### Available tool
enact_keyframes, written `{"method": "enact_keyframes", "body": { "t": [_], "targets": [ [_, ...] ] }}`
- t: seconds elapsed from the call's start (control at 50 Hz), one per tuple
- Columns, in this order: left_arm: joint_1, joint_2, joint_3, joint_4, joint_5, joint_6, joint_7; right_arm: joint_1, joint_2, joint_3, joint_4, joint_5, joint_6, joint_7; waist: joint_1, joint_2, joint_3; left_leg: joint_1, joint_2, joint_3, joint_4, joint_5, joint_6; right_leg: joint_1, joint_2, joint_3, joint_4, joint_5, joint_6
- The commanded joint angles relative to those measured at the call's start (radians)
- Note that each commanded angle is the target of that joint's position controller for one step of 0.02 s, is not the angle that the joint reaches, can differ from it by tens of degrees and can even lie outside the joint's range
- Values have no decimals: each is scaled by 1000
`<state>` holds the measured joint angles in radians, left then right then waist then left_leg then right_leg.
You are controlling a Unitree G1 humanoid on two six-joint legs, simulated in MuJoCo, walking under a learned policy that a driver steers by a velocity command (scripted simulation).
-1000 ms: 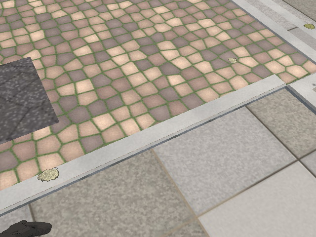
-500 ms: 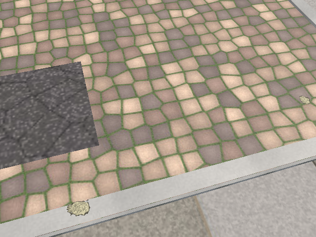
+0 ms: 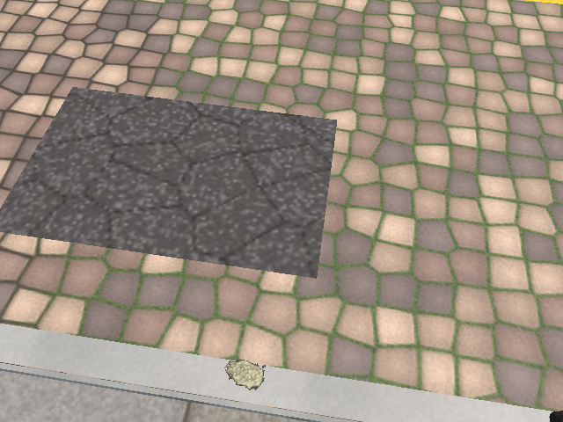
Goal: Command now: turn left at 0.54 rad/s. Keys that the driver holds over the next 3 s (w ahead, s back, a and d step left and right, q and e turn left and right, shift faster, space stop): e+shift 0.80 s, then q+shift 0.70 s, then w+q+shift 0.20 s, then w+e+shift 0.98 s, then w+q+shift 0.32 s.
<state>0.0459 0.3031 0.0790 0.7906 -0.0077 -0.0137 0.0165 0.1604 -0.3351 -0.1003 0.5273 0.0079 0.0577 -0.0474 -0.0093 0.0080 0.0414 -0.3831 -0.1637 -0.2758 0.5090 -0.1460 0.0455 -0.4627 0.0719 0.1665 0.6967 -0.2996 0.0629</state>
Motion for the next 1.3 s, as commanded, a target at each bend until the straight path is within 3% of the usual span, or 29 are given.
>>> {"method": "enact_keyframes", "body": {
  "t": [0.02,0.06,0.08,0.1,0.12,0.14,0.18,0.22,0.32,0.38,0.4,0.42,0.44,0.48,0.5,0.54,0.62,0.74,0.76,0.78,0.8,0.82,0.84,0.86,0.88,0.96,1.06,1.22,1.3],
  "targets": [
    [30,100,20,-49,7,-28,-13,-12,-119,-25,-78,-7,-9,4,-18,179,-212,196,272,-246,-65,146,130,83,-40,-39,-76,31,-19],
    [59,73,9,-49,21,-35,-27,-3,-66,4,-61,-10,-12,13,3,131,-204,134,239,-205,-25,132,98,244,-69,-57,-247,206,-57],
    [37,78,0,-66,44,-34,-30,50,-9,26,-39,-26,-17,19,-22,20,-189,109,175,-138,41,-47,43,296,-171,66,-344,291,-95],
    [-47,91,-14,-82,60,-30,-27,144,10,32,-22,-40,-22,25,-125,-176,-133,121,60,11,103,-302,-24,215,-267,196,-381,358,-186],
    [-67,46,-30,-87,64,-29,-26,104,-25,25,-27,-53,-31,24,-114,-225,-86,180,97,59,70,-281,-67,85,-302,300,-436,193,-260],
    [-80,45,-31,-99,40,-25,-26,51,-60,16,-20,-53,-39,23,-88,-174,-55,208,118,78,9,-192,-71,74,-243,258,-431,70,-224],
    [-3,163,2,-91,0,-16,-20,-55,-67,6,-27,-48,-46,19,-20,-141,-31,213,102,119,3,-119,-64,82,-185,246,-420,-48,-171],
    [31,222,25,-102,-12,-4,-7,-54,-54,5,-27,-32,-55,15,-11,-170,-9,150,89,165,24,-155,-65,116,-193,307,-408,-22,-189],
    [78,181,45,-140,-26,24,7,-15,-16,-3,7,-5,-87,19,6,-193,-114,56,65,166,33,-251,-69,331,-202,424,-306,349,-251],
    [31,152,49,-178,-41,47,12,63,-33,-18,51,2,-94,27,-28,-146,-189,263,134,153,-135,-43,-48,253,-137,370,-209,380,-193],
    [28,120,41,-201,-46,50,13,46,-88,-31,50,-17,-88,26,-4,-4,-174,350,253,44,-151,115,20,98,-62,258,-100,215,-142],
    [79,118,40,-207,-44,44,6,22,-127,-41,50,-40,-82,27,32,240,-138,411,430,-123,-175,414,140,-94,60,82,35,-145,-75],
    [133,174,62,-181,-25,38,-4,-34,-87,-32,22,-49,-82,20,45,217,-130,405,553,-151,-154,572,216,-160,11,29,280,-313,-26],
    [143,185,75,-160,-28,52,-11,-75,-48,-17,7,-28,-77,1,58,64,-105,356,490,-3,-131,517,178,-179,-52,-16,462,-226,16],
    [134,152,63,-164,-26,60,-14,-81,-49,-15,14,-13,-78,-3,49,58,-75,363,451,65,-125,507,154,-223,-76,-37,470,-157,32],
    [81,100,39,-197,-31,63,-28,-37,-77,-20,31,-17,-69,-11,6,95,-51,370,411,159,-137,545,154,-251,-106,-108,427,-87,53],
    [4,80,20,-265,-26,57,-51,9,-124,-35,52,-23,-49,-6,-44,124,-77,395,438,242,-142,497,169,-185,-146,-177,246,-53,48],
    [106,126,52,-263,-24,85,-56,-34,-143,-46,75,26,-72,34,24,147,-112,301,452,395,24,471,70,123,-84,-282,-84,48,-48],
    [204,158,73,-234,-20,84,-42,-14,-113,-39,90,28,-80,40,70,90,-153,215,406,449,186,461,15,299,-49,-262,-187,150,-95],
    [308,270,110,-228,-21,78,-19,1,-83,-29,73,3,-92,45,112,-108,-183,-63,312,478,457,85,-80,556,-169,-9,-248,607,-189],
    [270,384,116,-270,15,58,-15,-25,0,4,-3,-46,-102,45,46,-360,-287,-357,150,357,728,-595,-137,674,-439,463,-251,837,-436],
    [251,285,90,-277,28,33,-28,-75,-76,-9,25,-27,-97,40,119,-178,-356,-357,181,197,824,-568,-130,612,-480,410,-306,718,-475],
    [197,229,65,-268,23,19,-24,-87,-99,-12,36,2,-88,34,88,-137,-269,-345,209,205,807,-479,-107,518,-438,284,-317,608,-416],
    [137,171,47,-258,1,18,-14,-61,-97,-13,64,-1,-77,21,51,-79,-203,-332,244,218,735,-392,-101,445,-373,181,-317,500,-342],
    [86,128,28,-256,-9,22,-5,-44,-97,-13,81,-12,-65,10,29,-83,-175,-279,258,228,679,-326,-108,370,-334,117,-322,468,-301],
    [22,29,-22,-212,38,5,6,81,-22,16,152,0,-39,22,-26,-125,-176,-12,252,258,518,-156,-136,209,-248,-111,-361,468,-262],
    [68,149,19,-174,37,22,18,-23,-93,10,85,15,-28,28,53,-140,-47,-103,257,269,398,-228,-124,260,-352,-41,-418,202,-316],
    [42,140,35,-167,18,36,18,19,-42,15,53,19,-22,60,33,-102,-91,-100,258,333,307,-296,-102,405,-413,-128,-328,533,-303],
    [46,134,45,-154,-15,40,14,104,-57,-6,56,20,-15,70,-26,-84,-135,115,190,373,-6,-54,-23,360,-368,-268,-129,491,-174]
  ]
}}
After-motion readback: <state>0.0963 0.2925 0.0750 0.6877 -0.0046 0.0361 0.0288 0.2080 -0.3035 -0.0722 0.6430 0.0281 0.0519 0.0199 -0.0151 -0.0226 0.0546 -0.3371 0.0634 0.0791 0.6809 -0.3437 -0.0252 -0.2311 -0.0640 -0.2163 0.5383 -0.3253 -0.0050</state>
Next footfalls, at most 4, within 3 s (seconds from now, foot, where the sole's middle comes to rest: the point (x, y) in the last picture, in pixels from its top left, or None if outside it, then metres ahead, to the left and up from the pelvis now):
0.08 right None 0.09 -0.14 -0.77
0.78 right None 0.03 -0.21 -0.77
1.32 left None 0.12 0.01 -0.77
1.78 right None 0.23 -0.21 -0.77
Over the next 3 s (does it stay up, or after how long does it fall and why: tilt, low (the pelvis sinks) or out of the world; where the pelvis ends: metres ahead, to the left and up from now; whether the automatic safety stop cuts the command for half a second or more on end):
stays up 1.05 -0.39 0.00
